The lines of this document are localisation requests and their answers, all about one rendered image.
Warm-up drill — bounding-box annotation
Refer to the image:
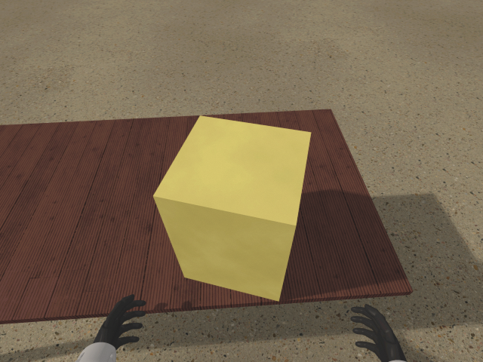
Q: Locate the robot left forearm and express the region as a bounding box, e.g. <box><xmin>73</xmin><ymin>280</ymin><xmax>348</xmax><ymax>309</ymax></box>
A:
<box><xmin>75</xmin><ymin>342</ymin><xmax>116</xmax><ymax>362</ymax></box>

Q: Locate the carton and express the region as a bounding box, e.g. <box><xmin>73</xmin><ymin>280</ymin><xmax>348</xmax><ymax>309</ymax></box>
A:
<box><xmin>153</xmin><ymin>115</ymin><xmax>311</xmax><ymax>301</ymax></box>

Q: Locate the robot left hand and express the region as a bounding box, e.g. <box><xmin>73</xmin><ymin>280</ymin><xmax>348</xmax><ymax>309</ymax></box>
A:
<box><xmin>93</xmin><ymin>294</ymin><xmax>146</xmax><ymax>350</ymax></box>

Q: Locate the robot right hand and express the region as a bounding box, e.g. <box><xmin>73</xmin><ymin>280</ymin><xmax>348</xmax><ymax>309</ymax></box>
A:
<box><xmin>350</xmin><ymin>304</ymin><xmax>407</xmax><ymax>362</ymax></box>

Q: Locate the table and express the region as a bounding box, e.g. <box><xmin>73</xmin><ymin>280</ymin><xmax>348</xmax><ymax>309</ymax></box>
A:
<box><xmin>0</xmin><ymin>109</ymin><xmax>413</xmax><ymax>324</ymax></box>

